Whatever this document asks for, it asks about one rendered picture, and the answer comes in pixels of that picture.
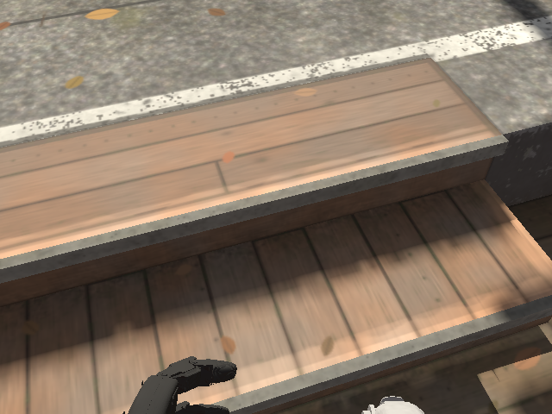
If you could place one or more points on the robot left hand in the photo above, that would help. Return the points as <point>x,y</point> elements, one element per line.
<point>159,393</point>

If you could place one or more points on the robot right shin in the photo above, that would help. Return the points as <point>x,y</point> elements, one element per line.
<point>392,398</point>

